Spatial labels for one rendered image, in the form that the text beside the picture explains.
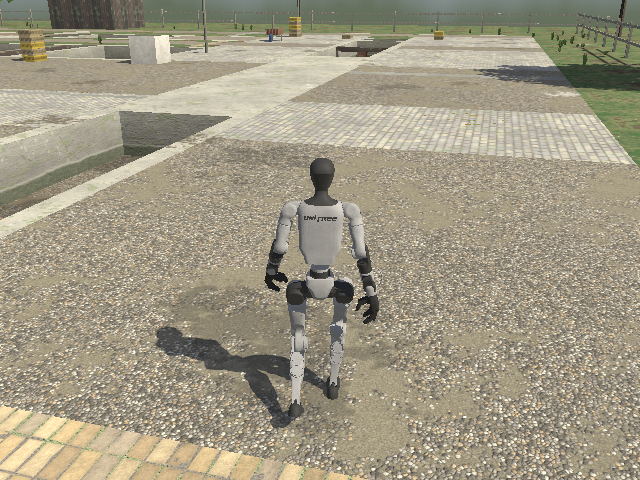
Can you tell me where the robot right forearm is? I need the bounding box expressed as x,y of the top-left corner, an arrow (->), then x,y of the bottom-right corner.
357,244 -> 377,297

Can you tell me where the right robot shin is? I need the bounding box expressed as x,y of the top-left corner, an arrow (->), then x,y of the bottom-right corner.
329,323 -> 346,386

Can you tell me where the robot left forearm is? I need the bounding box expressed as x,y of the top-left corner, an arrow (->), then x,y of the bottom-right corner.
266,239 -> 284,275

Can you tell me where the right robot hand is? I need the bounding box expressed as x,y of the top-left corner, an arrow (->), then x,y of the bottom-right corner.
355,294 -> 379,324

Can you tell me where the robot left upper arm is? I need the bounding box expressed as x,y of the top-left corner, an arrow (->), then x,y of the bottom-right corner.
273,201 -> 301,254

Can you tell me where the robot right upper arm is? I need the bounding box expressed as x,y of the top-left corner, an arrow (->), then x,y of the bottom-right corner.
342,202 -> 367,259

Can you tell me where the robot left thigh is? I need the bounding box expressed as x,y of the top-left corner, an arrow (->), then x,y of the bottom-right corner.
286,280 -> 308,352

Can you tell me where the left robot hand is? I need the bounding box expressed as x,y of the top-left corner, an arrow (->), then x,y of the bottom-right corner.
264,272 -> 288,292

